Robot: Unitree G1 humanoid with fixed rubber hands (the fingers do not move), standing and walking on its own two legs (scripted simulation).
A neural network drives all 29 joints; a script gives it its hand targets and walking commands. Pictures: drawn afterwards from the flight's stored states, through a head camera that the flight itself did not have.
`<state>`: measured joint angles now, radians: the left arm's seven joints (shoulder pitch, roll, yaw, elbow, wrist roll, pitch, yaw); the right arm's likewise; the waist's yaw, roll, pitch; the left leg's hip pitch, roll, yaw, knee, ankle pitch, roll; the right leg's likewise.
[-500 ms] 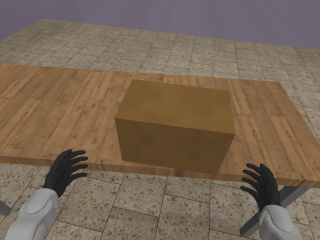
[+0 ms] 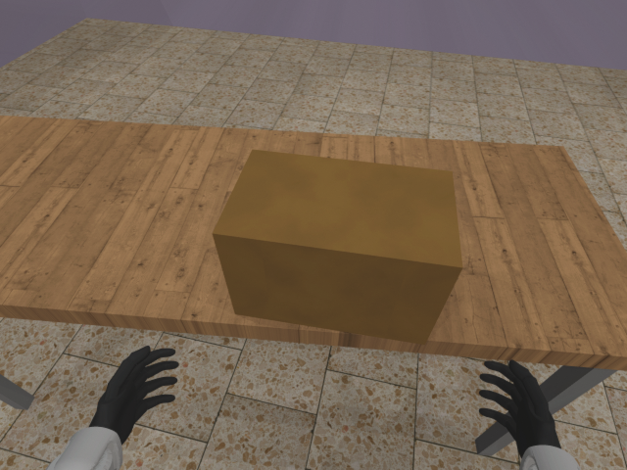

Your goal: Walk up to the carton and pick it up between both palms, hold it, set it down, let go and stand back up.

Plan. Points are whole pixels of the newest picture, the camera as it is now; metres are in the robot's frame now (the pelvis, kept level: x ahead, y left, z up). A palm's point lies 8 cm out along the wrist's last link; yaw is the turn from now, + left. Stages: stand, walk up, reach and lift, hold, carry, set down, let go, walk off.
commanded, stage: set down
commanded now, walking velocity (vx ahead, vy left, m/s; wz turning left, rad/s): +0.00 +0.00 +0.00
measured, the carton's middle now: (338, 246) +0.41 +0.02 +0.04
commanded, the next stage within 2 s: let go in 1.06 s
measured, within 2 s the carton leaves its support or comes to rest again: neither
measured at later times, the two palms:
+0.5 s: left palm (152, 429) +0.16 +0.24 -0.03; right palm (531, 452) +0.17 -0.22 -0.03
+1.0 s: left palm (161, 453) +0.14 +0.23 -0.07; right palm out of the picture +0.14 -0.23 -0.06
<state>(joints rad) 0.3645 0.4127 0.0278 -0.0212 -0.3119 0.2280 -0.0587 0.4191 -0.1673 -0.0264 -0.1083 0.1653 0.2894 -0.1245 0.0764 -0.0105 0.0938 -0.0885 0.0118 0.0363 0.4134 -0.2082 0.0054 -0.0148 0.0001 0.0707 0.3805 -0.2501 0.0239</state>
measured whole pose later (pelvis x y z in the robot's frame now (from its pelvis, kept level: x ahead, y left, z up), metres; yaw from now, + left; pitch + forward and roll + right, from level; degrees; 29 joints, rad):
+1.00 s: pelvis +0.00 -0.01 +0.00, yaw -1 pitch -7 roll +0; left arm 0.29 0.25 -0.01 0.37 -0.09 0.14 0.00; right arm 0.30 -0.15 -0.03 0.50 0.01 -0.09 0.00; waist 0.04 -0.03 0.12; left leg -0.06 0.02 0.05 0.40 -0.20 -0.01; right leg -0.01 0.01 0.07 0.39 -0.25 0.01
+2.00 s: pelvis +0.01 -0.02 +0.00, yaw +2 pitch -3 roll +0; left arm 0.23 0.36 0.03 0.91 0.03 -0.01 -0.01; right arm 0.21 -0.34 -0.03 1.04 -0.03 -0.02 0.02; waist 0.00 -0.01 0.00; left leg -0.17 0.02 0.00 0.44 -0.21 -0.02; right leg -0.09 0.00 0.01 0.43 -0.28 0.00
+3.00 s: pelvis -0.02 -0.01 +0.00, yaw +3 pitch -4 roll +0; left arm 0.18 0.33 0.00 1.09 0.02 -0.01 -0.01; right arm 0.14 -0.31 -0.02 1.16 -0.01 0.00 0.02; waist -0.01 -0.01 0.05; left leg -0.17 0.00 0.00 0.37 -0.13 0.00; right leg -0.09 -0.01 0.01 0.36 -0.20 0.02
